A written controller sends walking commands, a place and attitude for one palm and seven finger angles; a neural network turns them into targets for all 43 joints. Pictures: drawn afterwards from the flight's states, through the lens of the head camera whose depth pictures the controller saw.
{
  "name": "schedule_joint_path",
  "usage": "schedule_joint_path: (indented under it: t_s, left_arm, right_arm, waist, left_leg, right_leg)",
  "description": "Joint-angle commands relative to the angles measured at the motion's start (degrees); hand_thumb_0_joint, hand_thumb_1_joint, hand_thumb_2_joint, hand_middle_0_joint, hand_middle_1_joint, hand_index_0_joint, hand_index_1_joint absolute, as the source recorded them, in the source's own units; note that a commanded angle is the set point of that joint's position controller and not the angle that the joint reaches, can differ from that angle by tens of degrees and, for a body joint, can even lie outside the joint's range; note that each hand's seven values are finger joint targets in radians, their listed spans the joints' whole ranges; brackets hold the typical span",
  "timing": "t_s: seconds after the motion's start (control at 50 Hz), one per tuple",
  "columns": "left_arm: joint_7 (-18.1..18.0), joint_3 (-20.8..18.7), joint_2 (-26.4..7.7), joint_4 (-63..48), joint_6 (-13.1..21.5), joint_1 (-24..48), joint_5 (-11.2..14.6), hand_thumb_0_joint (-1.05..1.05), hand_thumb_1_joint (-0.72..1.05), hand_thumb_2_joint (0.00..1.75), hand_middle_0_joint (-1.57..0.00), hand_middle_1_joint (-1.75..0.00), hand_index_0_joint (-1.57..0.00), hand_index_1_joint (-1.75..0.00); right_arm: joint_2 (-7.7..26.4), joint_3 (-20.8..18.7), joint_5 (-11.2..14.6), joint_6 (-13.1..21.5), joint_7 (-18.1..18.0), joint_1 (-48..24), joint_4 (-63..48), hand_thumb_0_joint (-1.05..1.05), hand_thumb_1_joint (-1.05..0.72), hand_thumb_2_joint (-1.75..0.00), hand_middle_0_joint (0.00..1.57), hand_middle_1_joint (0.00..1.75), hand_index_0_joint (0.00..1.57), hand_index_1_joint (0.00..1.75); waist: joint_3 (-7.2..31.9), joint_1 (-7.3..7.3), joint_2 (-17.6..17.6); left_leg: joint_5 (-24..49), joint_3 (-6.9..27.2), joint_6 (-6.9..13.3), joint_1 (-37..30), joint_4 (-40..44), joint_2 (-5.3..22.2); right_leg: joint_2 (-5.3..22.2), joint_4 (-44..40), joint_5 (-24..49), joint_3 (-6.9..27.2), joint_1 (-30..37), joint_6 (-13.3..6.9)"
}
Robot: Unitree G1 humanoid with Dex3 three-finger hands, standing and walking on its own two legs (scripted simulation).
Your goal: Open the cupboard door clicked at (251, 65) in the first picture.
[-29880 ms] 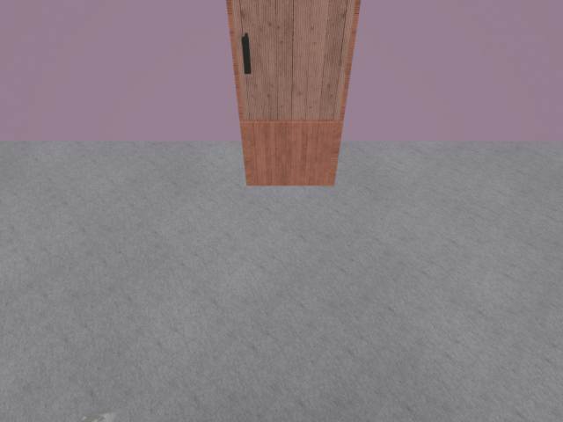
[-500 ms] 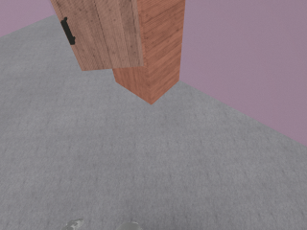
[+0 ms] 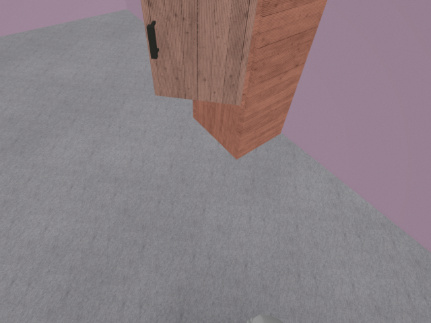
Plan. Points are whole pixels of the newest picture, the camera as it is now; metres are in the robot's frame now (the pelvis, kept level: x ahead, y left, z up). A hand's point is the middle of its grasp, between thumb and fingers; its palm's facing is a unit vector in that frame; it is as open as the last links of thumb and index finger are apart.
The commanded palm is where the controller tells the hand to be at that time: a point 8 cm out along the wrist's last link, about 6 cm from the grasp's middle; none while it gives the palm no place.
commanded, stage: take the last steps up to it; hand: left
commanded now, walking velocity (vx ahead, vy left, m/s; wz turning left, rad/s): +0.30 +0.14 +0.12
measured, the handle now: (154, 39) +1.09 +0.33 -0.05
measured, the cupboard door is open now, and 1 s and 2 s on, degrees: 45 45 45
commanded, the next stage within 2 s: come to a stop and stand still in 1.30 s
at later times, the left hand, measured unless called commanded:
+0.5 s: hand (140, 319) +0.15 +0.16 -0.16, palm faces +0.13 -0.96 -0.23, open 7.2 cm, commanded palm none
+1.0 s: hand (121, 221) +0.36 +0.27 -0.17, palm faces +0.11 -0.98 -0.19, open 7.4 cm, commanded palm none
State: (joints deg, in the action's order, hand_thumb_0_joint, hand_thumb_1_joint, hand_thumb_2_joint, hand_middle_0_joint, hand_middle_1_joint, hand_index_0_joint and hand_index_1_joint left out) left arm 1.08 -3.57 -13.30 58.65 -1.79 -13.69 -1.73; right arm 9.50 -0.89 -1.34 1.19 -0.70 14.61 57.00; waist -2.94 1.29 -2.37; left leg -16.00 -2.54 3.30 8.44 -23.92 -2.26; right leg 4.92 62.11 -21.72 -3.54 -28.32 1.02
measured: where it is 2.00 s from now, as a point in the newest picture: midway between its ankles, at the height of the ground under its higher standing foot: (197, 252)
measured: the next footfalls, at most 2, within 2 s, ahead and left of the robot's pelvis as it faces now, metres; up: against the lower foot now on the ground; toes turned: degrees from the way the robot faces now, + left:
right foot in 0.24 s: +0.16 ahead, -0.13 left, +0.00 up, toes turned -6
left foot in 0.72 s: +0.34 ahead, +0.17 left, +0.00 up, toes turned +13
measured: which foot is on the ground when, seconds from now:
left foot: down 0.00-0.24, up 0.26-0.70, down 0.72-1.00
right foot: up 0.00-0.22, down 0.24-0.72, up 0.74-1.00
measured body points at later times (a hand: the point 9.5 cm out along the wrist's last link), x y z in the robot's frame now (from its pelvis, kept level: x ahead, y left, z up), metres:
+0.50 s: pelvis +0.14 -0.03 +0.01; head +0.17 -0.04 +0.46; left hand +0.14 +0.21 -0.14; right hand +0.18 -0.27 -0.15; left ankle +0.17 +0.14 -0.67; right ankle +0.12 -0.12 -0.74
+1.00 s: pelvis +0.32 +0.08 +0.00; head +0.34 +0.09 +0.45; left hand +0.36 +0.32 -0.15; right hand +0.38 -0.15 -0.15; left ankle +0.31 +0.16 -0.74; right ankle +0.37 -0.03 -0.68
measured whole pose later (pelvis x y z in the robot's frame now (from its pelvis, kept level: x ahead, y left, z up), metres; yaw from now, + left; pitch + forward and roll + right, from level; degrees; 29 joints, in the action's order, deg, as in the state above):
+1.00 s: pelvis +0.32 +0.08 +0.00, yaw +3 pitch +0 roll +2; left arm 0.3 -3.5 -10.1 58.9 0.3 -11.7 -1.9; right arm 10.1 -2.2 -1.5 4.0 -1.1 14.1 58.1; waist -2.2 1.3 -2.1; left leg -12.4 -11.5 4.1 8.7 -20.3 -1.8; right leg 6.3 57.8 -15.5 -4.7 -32.1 -0.2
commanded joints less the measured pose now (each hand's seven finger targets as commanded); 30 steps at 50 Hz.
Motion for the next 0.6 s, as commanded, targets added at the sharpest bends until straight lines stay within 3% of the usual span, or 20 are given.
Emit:
schedule_joint_path:
  t_s: [0.0, 0.08, 0.12, 0.16, 0.18, 0.2, 0.22, 0.24, 0.26, 0.28, 0.3, 0.32, 0.36, 0.44, 0.52, 0.58]
  left_arm:
    - [0.06, -0.29, -2.48, -5.60, 2.50, 5.12, 0.35, 0.00, 0.90, 0.90, -0.20, -0.30, -0.20, -0.30]
    - [0.23, 0.23, -1.14, -7.30, 2.68, 9.44, 0.53, 0.00, 0.90, 0.90, -0.20, -0.30, -0.20, -0.30]
    - [0.31, 0.22, -1.00, -7.55, 2.95, 9.32, 0.50, 0.00, 0.90, 0.90, -0.20, -0.30, -0.20, -0.30]
    - [0.28, -0.23, -1.29, -6.55, 3.18, 6.08, 0.40, 0.00, 0.90, 0.90, -0.20, -0.30, -0.20, -0.30]
    - [0.17, -0.77, -2.15, -5.08, 3.50, 1.01, 0.37, 0.00, 0.90, 0.90, -0.20, -0.30, -0.20, -0.30]
    - [-0.11, -1.73, -5.57, -2.88, 4.23, -6.91, 0.11, 0.00, 0.90, 0.90, -0.20, -0.30, -0.20, -0.30]
    - [-0.73, -3.17, -11.52, -0.67, 4.81, -14.95, -0.15, 0.00, 0.90, 0.90, -0.20, -0.30, -0.20, -0.30]
    - [-1.20, -3.30, -13.13, -1.17, 4.56, -15.79, 0.72, 0.00, 0.90, 0.90, -0.20, -0.30, -0.20, -0.30]
    - [-1.52, -2.85, -11.01, -2.04, 4.51, -10.94, 0.85, 0.00, 0.90, 0.90, -0.20, -0.30, -0.20, -0.30]
    - [-1.77, -1.97, -7.79, -2.74, 4.63, -6.50, 0.75, 0.00, 0.90, 0.90, -0.20, -0.30, -0.20, -0.30]
    - [-1.89, -1.30, -4.76, -3.29, 4.70, -3.29, 0.72, 0.00, 0.90, 0.90, -0.20, -0.30, -0.20, -0.30]
    - [-1.86, -0.88, -3.04, -3.51, 5.22, -2.55, 0.58, 0.00, 0.90, 0.90, -0.20, -0.30, -0.20, -0.30]
    - [-1.75, -0.52, -2.03, -2.21, 6.12, -4.13, 0.59, 0.00, 0.90, 0.90, -0.20, -0.30, -0.20, -0.30]
    - [-1.67, -0.78, -2.79, 0.54, 7.14, -7.87, 0.53, 0.00, 0.90, 0.90, -0.20, -0.30, -0.20, -0.30]
    - [-1.65, -0.29, -3.48, 2.77, 7.25, -10.40, 0.37, 0.00, 0.90, 0.90, -0.20, -0.30, -0.20, -0.30]
    - [-1.93, -0.33, -4.74, 3.56, 6.76, -10.58, 0.12, 0.00, 0.90, 0.90, -0.20, -0.30, -0.20, -0.30]
  right_arm:
    - [9.26, -2.05, 0.27, 1.63, -0.73, 6.43, -0.13, 0.00, -0.90, -0.90, 0.20, 0.30, 0.20, 0.30]
    - [9.32, -2.19, -0.06, 1.49, -0.46, 8.29, 1.50, 0.00, -0.90, -0.90, 0.20, 0.30, 0.20, 0.30]
    - [9.55, -2.30, -0.22, 1.36, -0.35, 8.50, 2.30, 0.00, -0.90, -0.90, 0.20, 0.30, 0.20, 0.30]
    - [9.22, -2.30, -0.12, 1.23, -0.40, 7.80, 2.79, 0.00, -0.90, -0.90, 0.20, 0.30, 0.20, 0.30]
    - [9.10, -2.28, 0.06, 1.18, -0.41, 6.71, 2.73, 0.00, -0.90, -0.90, 0.20, 0.30, 0.20, 0.30]
    - [8.12, -2.27, 0.64, 1.54, -0.06, 6.07, 2.32, 0.00, -0.90, -0.90, 0.20, 0.30, 0.20, 0.30]
    - [5.18, -2.07, 1.15, 1.94, 0.35, 7.49, 1.10, 0.00, -0.90, -0.90, 0.20, 0.30, 0.20, 0.30]
    - [7.51, -2.61, 0.56, 1.31, 0.30, 6.14, -0.28, 0.00, -0.90, -0.90, 0.20, 0.30, 0.20, 0.30]
    - [7.65, -3.21, 0.20, 0.76, 0.65, 1.93, -0.38, 0.00, -0.90, -0.90, 0.20, 0.30, 0.20, 0.30]
    - [6.72, -3.22, 0.04, 0.23, 0.87, -0.18, -0.62, 0.00, -0.90, -0.90, 0.20, 0.30, 0.20, 0.30]
    - [5.45, -3.28, -0.15, -0.42, 1.25, 0.68, 0.54, 0.00, -0.90, -0.90, 0.20, 0.30, 0.20, 0.30]
    - [3.95, -2.84, -0.34, -0.91, 1.54, 2.35, 1.51, 0.00, -0.90, -0.90, 0.20, 0.30, 0.20, 0.30]
    - [2.58, -2.71, -0.31, -1.43, 1.98, 3.98, 2.41, 0.00, -0.90, -0.90, 0.20, 0.30, 0.20, 0.30]
    - [1.51, -2.68, -0.23, -1.34, 2.63, 0.27, 1.06, 0.00, -0.90, -0.90, 0.20, 0.30, 0.20, 0.30]
    - [1.78, -2.33, 0.01, -0.89, 3.30, -6.02, -1.82, 0.00, -0.90, -0.90, 0.20, 0.30, 0.20, 0.30]
    - [2.48, -1.98, 0.13, -0.29, 3.65, -9.51, -3.39, 0.00, -0.90, -0.90, 0.20, 0.30, 0.20, 0.30]
  waist:
    - [-0.10, -1.87, 7.59]
    - [-2.08, -2.59, 7.95]
    - [-2.36, -2.22, 9.27]
    - [-2.21, -0.36, 7.72]
    - [-0.78, 2.03, 5.61]
    - [2.40, 5.52, -0.38]
    - [7.76, 7.69, -15.08]
    - [6.78, 6.83, -14.02]
    - [1.07, 5.68, -10.78]
    - [-3.55, 3.23, -8.14]
    - [-4.23, 1.14, -5.16]
    - [-3.38, 0.00, -6.06]
    - [-1.91, -0.92, -6.02]
    - [-0.26, 0.10, -2.52]
    - [-2.43, 1.28, -5.95]
    - [-2.68, 1.65, -7.47]
  left_leg:
    - [17.02, 11.91, 8.63, -6.62, 11.79, 14.33]
    - [13.81, 10.97, 9.00, -3.13, 11.79, 14.50]
    - [12.96, 10.73, 8.60, -1.78, 10.49, 14.21]
    - [10.27, 9.74, 7.07, 2.93, 7.02, 12.91]
    - [9.01, 7.88, 5.29, 6.35, 1.35, 10.50]
    - [4.98, 4.61, 2.93, 13.81, -9.71, 6.42]
    - [-10.16, -1.06, -0.78, 25.54, -27.36, -0.29]
    - [-19.11, 3.04, -1.63, 29.08, -40.78, 0.91]
    - [-13.00, 6.02, -2.04, 30.06, -46.41, 4.07]
    - [-7.10, 6.84, -2.41, 30.93, -47.71, 6.31]
    - [-2.51, 6.59, -3.07, 28.49, -46.19, 7.85]
    - [0.35, 5.24, -3.94, 26.38, -44.13, 8.33]
    - [4.01, 2.84, -5.16, 25.00, -40.10, 8.26]
    - [6.60, 0.21, -6.35, 27.19, -31.32, 8.17]
    - [7.93, -1.96, -6.12, 27.22, -21.84, 7.43]
    - [6.50, -2.94, -4.97, 22.91, -15.00, 6.33]
  right_leg:
    - [1.40, -4.02, 3.69, 0.12, -7.55, 0.92]
    - [0.50, -16.82, 3.13, -1.70, -1.50, 0.86]
    - [-0.81, -20.74, 2.95, -2.77, 2.38, 0.43]
    - [-2.05, -25.97, 5.91, -3.46, 11.39, 0.01]
    - [-2.51, -30.65, 7.89, -3.57, 19.81, -0.50]
    - [1.81, -35.44, 6.58, 2.21, 32.85, -1.86]
    - [19.17, -42.98, 3.04, 23.66, 44.74, -7.81]
    - [27.06, -50.86, -5.10, 35.98, 38.90, -12.21]
    - [25.30, -53.51, -13.88, 35.50, 28.47, -11.98]
    - [23.22, -54.28, -14.75, 30.00, 20.88, -10.70]
    - [20.24, -53.95, -9.79, 20.63, 16.67, -8.46]
    - [17.58, -53.97, -3.48, 13.87, 14.91, -6.92]
    - [14.43, -53.78, 6.62, 6.88, 15.56, -6.08]
    - [13.79, -52.11, 20.24, 2.27, 22.42, -7.04]
    - [13.82, -51.00, 26.03, -0.28, 24.82, -6.84]
    - [14.86, -49.31, 26.56, -0.49, 25.44, -6.48]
